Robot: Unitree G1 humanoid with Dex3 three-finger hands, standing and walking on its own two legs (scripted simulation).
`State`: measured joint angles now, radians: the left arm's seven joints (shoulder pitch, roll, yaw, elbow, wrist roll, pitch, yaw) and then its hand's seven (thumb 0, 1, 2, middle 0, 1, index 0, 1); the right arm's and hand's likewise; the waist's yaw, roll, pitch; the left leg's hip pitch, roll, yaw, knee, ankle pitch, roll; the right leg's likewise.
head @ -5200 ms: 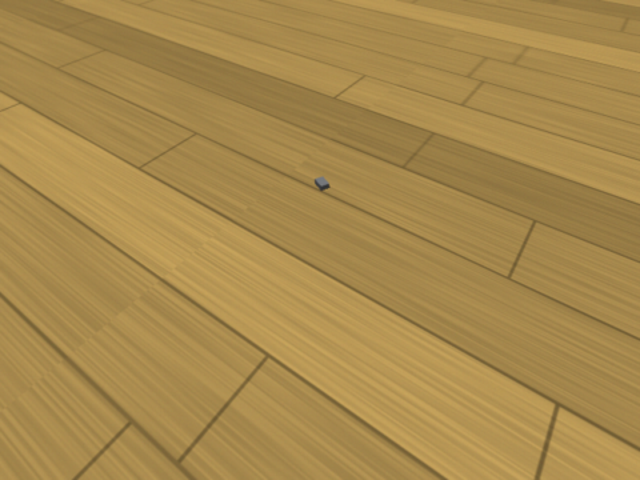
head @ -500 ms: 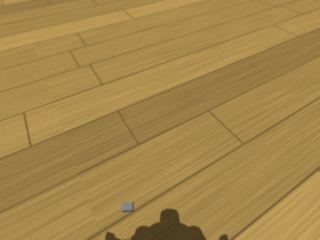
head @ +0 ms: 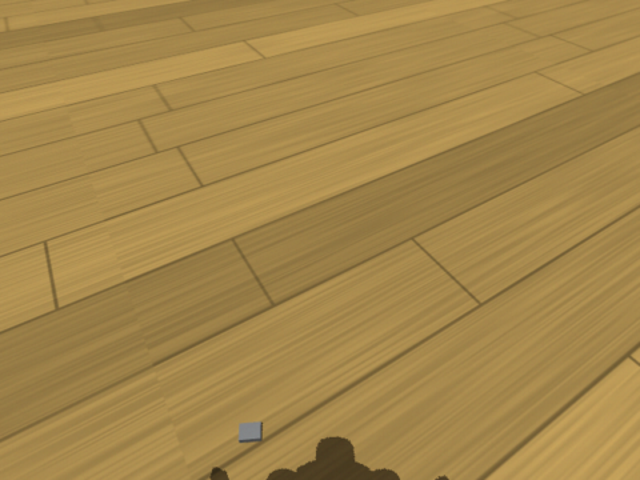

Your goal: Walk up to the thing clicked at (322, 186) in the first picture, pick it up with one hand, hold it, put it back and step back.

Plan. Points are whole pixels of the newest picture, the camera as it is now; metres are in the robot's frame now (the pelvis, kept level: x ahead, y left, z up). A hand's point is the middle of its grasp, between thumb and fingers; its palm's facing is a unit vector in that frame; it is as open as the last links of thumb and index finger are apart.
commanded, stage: walk up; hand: left
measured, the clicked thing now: (250, 432) +0.42 +0.21 -0.77
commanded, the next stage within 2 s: stand in 0.52 s
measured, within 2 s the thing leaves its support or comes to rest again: neither
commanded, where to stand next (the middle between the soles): +0.06 -0.02 m, yaw +3 degrees
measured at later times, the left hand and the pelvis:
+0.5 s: hand out of the picture +0.09 +0.26 -0.16, palm faces +0.00 -0.95 -0.32, open 7.4 cm; pelvis +0.01 +0.01 +0.00, yaw +0 degrees
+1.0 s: hand out of the picture +0.08 +0.27 -0.15, palm faces -0.01 -0.94 -0.35, open 7.4 cm; pelvis -0.01 +0.01 +0.00, yaw +1 degrees
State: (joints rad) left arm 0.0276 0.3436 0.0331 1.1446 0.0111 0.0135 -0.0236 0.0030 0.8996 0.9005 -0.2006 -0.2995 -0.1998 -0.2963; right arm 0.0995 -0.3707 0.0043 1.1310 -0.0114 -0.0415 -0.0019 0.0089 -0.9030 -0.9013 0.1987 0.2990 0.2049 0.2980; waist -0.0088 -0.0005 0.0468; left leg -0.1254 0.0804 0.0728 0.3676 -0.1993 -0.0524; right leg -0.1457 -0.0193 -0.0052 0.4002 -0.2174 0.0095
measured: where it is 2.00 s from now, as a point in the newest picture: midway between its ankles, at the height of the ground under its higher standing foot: outside the picture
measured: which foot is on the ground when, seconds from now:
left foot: down 0.00-1.00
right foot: down 0.00-1.00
